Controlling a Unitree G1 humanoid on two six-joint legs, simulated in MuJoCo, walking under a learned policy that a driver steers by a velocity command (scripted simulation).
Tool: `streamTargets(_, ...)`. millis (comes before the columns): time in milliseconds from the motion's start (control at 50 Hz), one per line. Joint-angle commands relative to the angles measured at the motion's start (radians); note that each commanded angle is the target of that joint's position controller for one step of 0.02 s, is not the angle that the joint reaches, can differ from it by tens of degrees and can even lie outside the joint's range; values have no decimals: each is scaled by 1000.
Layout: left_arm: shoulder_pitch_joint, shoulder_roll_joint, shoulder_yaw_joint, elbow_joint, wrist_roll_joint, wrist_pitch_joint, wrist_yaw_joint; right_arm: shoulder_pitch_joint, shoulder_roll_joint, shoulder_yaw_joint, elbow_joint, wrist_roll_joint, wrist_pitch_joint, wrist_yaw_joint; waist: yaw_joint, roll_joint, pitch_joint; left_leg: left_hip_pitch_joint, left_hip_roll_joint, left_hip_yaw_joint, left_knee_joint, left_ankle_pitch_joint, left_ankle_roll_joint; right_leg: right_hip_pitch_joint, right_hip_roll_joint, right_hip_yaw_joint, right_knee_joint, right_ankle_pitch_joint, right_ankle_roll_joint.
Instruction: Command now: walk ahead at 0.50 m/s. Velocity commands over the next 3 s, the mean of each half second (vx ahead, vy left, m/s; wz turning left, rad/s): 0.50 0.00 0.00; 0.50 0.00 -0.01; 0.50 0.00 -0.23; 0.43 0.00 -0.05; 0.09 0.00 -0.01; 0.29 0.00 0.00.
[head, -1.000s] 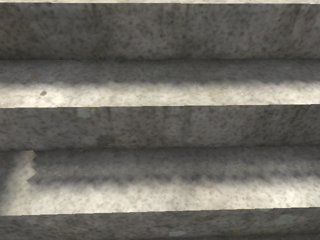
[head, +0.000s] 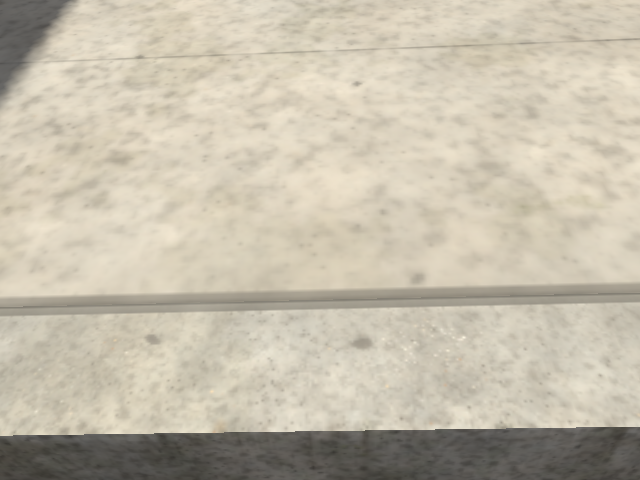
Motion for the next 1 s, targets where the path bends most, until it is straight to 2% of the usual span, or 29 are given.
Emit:
streamTargets(20,53,-164,-71,-88,-7,9,12,57,137,32,83,8,-70,27,72,-42,180,103,186,-366,-561,67,17,-368,-10,84,146,-38,-28)
streamTargets(140,-261,-149,-92,-213,-42,41,54,192,29,39,90,22,-135,43,5,21,218,220,276,-358,-777,117,64,-697,-29,-48,447,-208,-4)
streamTargets(180,-328,-112,-86,-259,-38,45,46,208,11,33,71,27,-136,32,2,24,212,279,271,-328,-821,58,57,-708,-91,-102,287,-228,9)
streamTargets(240,-513,-104,-101,-349,-38,70,12,347,-4,12,76,28,-116,-1,-105,61,156,370,229,-274,-1011,217,95,-539,-138,-296,-129,-297,30)
streamTargets(260,-512,-171,-126,-361,-55,80,13,389,-1,2,104,43,-104,-23,-115,190,118,436,264,-249,-1097,409,131,-415,-170,-273,-250,-419,-10)
streamTargets(280,-499,-184,-141,-350,-82,81,11,343,10,7,84,68,-85,-35,-74,151,85,363,215,-122,-1090,723,126,-118,-129,-319,-559,-521,-33)
streamTargets(300,-370,-147,-120,-270,-91,73,9,341,-2,20,30,72,-99,-32,-49,111,-58,388,249,-93,-918,1492,156,130,-34,-387,-565,-581,-34)
streamTargets(320,-174,-97,-91,-217,-95,85,12,350,-110,-2,6,67,-127,-21,41,149,-198,501,310,-107,-725,1934,159,270,15,-382,-602,-566,-36)
streamTargets(340,-52,-22,-68,-191,-77,87,11,316,-197,-32,-13,95,-150,11,114,179,-302,573,327,-117,-531,2064,147,393,37,-330,-790,-557,-31)
streamTargets(360,55,72,-28,-151,-40,84,6,266,-215,-48,-50,91,-170,39,160,183,-377,518,304,-162,-309,1932,132,533,10,-126,-899,-574,-34)
streamTargets(380,132,163,12,-102,4,92,31,232,-99,-37,-122,89,-168,78,151,-65,-336,141,153,-165,27,1497,56,649,-236,442,-1221,-854,-156)
streamTargets(400,138,209,47,-70,-3,126,46,126,-83,-57,-144,38,-160,100,181,-182,-323,-51,-34,-218,588,548,27,620,-338,932,-1678,-1147,-223)
streamTargets(420,-12,198,55,-55,-28,112,36,66,35,-40,-244,-22,-153,99,90,-109,-231,-222,-19,-351,1039,471,1,507,-374,916,-1712,-1154,-165)
streamTargets(460,-55,55,24,88,-28,50,28,-89,133,5,-390,-37,-144,63,-20,6,79,-458,6,-343,1217,523,46,288,-345,552,-1588,-922,-84)
streamTargets(500,-9,-80,-7,204,-15,15,15,21,211,44,-365,-8,-112,53,-110,59,155,-524,7,-365,1217,524,74,232,-278,265,-1539,-623,-1)
streamTargets(600,82,-12,-24,243,-24,-43,-17,-115,222,74,-427,44,-43,5,-107,19,242,-757,-14,-285,1379,339,56,277,-279,7,-1721,-250,13)
streamTargets(660,148,56,-13,261,-37,-54,-27,-298,210,89,-531,33,-24,-3,-94,1,229,-804,34,-182,1175,259,61,348,-225,-106,-1813,-341,70)
streamTargets(700,229,51,-10,265,-50,-49,-1,-403,173,86,-573,21,-9,15,-39,-34,189,-752,98,-42,989,272,44,422,-211,-84,-1889,-347,27)
streamTargets(740,333,72,9,274,-66,-26,39,-494,198,110,-607,53,9,39,23,-144,103,-519,153,47,648,102,64,575,-233,-117,-2094,-126,-44)
streamTargets(760,272,43,-6,215,-77,-21,41,-442,189,105,-553,61,7,51,5,-77,50,-249,101,124,469,57,89,527,-211,-202,-2032,355,-29)
streamTargets(780,308,114,8,193,-67,-31,43,-366,184,95,-523,74,9,51,-17,-115,-33,-78,33,156,423,-22,84,566,-250,-207,-1906,898,-46)
streamTargets(820,328,219,32,167,-67,-47,37,-147,103,61,-456,53,35,48,-108,-225,-193,29,-47,112,280,-188,86,825,-319,-201,-1612,1408,-72)
streamTargets(840,262,244,40,141,-76,-60,10,-2,29,37,-416,26,33,45,-179,-250,-264,193,-40,18,165,-130,102,817,-324,-209,-1406,1397,-59)
streamTargets(860,247,203,37,89,-94,-74,-25,115,-55,3,-362,6,29,28,-197,-126,-313,391,121,-378,35,-396,165,499,-220,-193,-1116,1158,-17)
streamTargets(880,156,178,48,25,-68,-77,-64,189,-154,-42,-350,-13,51,20,-250,94,-307,402,233,-891,-416,-860,250,271,-37,-125,-752,408,-5)
streamTargets(900,66,90,53,-42,-17,-75,-73,28,-184,-61,-356,3,51,24,-190,189,-233,317,317,-1213,-665,-985,269,37,61,-8,-188,-104,29)
streamTargets(940,-111,-6,17,-197,4,-74,-30,-81,-107,-51,-275,18,-21,25,-89,-19,1,147,345,-1012,-658,-622,183,-190,-9,69,136,-76,13)
streamTargets(960,-75,-29,4,-207,-5,-59,-11,-71,-9,-25,-202,2,-51,28,-17,-117,99,38,336,-833,-598,-414,136,-206,-34,68,100,-86,4)
streamTargets(1000,56,-105,-34,-183,-14,-4,15,-54,90,3,-112,-21,-81,41,83,-101,154,-10,281,-545,-563,-145,46,-218,-45,106,7,-95,12)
